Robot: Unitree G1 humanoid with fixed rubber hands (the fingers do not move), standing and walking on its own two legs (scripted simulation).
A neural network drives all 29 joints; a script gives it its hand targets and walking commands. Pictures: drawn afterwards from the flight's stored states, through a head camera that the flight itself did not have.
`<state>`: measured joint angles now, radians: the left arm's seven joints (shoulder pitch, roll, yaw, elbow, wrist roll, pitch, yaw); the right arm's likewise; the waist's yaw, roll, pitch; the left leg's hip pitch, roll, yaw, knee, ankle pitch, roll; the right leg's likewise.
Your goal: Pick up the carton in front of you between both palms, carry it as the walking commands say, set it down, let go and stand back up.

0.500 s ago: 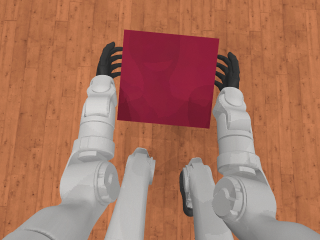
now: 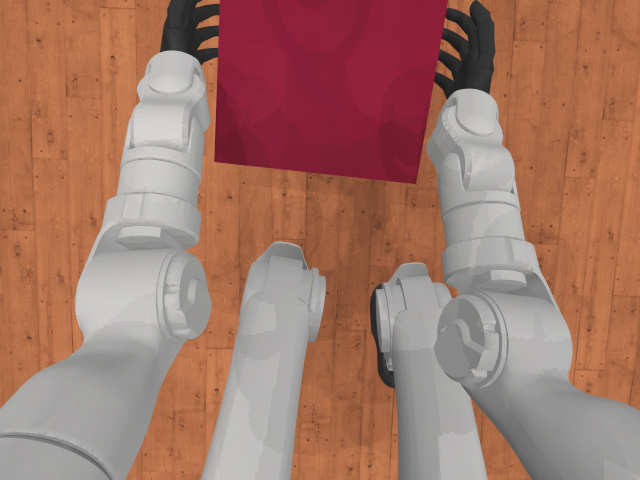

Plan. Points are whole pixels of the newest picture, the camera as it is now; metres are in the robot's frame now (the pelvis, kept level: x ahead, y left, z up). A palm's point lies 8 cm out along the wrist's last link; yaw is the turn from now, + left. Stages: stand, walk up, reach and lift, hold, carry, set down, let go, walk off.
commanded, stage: set down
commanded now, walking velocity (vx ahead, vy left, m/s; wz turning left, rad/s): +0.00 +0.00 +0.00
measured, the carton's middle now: (324, 84) +0.52 +0.09 -0.22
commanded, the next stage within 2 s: none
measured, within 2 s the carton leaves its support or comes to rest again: rests again in 1.00 s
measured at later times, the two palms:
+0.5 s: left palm (203, 63) +0.51 +0.25 -0.21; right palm (441, 98) +0.52 -0.05 -0.21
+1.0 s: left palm (206, 62) +0.52 +0.25 -0.23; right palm (441, 93) +0.53 -0.06 -0.22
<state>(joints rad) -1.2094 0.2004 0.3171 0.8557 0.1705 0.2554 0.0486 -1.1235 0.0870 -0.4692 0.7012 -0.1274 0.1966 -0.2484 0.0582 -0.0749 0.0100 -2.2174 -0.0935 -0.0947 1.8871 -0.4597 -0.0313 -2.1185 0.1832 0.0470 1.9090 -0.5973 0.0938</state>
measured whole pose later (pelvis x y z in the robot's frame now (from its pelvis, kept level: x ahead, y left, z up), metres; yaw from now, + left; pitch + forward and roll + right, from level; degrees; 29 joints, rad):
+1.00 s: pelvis +0.00 +0.00 -0.07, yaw -2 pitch +39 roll -3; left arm -1.42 0.34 0.36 1.07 0.15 0.20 -0.08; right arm -1.36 -0.03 -0.45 0.92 -0.13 0.15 -0.14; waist 0.09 -0.09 0.27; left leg -2.29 -0.01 -0.04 2.14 -0.53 -0.01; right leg -2.22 0.22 0.04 2.16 -0.64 0.09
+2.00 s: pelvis -0.01 +0.00 -0.01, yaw +0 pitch +39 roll -5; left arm -1.30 0.46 0.20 1.01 -0.09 0.14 -0.05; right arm -1.25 -0.13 -0.25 0.85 0.06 0.18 -0.22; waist 0.06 -0.05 0.18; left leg -2.16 -0.02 -0.04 1.97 -0.50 0.02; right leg -2.06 0.11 0.00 1.99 -0.62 0.06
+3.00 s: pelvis +0.07 +0.02 +0.25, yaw +3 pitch +38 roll -2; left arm -0.65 0.29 0.27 0.69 0.09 0.11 -0.10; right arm -0.56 -0.08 -0.20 0.56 -0.10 0.14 -0.08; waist 0.03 -0.03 -0.04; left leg -1.30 -0.05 -0.04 0.93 -0.27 0.03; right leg -1.23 0.04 0.07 0.92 -0.36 0.05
